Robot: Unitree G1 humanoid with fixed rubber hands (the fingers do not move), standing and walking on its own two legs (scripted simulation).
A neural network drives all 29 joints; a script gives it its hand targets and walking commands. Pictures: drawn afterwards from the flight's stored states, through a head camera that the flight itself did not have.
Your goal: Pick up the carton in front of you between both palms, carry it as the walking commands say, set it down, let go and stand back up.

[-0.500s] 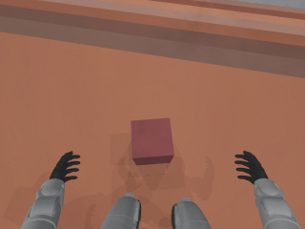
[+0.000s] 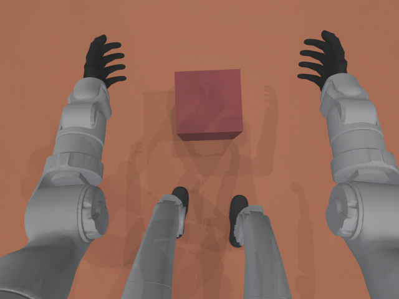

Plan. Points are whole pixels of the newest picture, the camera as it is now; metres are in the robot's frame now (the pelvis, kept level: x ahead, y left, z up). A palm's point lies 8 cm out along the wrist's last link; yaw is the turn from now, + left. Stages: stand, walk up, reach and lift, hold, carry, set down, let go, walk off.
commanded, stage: reach and lift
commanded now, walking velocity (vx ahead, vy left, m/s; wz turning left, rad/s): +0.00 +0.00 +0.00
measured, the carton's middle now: (207, 109) +0.53 +0.04 -0.54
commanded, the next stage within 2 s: none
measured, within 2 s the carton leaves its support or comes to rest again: leaves its support in 1.98 s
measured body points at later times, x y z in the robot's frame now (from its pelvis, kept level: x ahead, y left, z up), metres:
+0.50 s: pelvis +0.02 +0.00 -0.09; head +0.36 +0.00 +0.20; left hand +0.52 +0.23 -0.24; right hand +0.57 -0.16 -0.25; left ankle +0.09 +0.12 -0.63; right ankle +0.08 -0.13 -0.63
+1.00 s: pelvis -0.04 -0.01 -0.27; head +0.35 +0.01 -0.04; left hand +0.52 +0.22 -0.45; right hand +0.56 -0.15 -0.45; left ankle +0.09 +0.12 -0.63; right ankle +0.08 -0.13 -0.63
